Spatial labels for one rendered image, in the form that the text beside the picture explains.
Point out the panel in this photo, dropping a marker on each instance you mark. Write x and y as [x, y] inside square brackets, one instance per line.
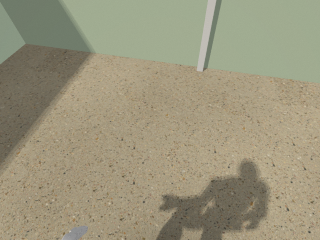
[206, 34]

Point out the robot left hand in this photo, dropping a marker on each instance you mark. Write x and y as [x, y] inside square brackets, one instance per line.
[75, 233]

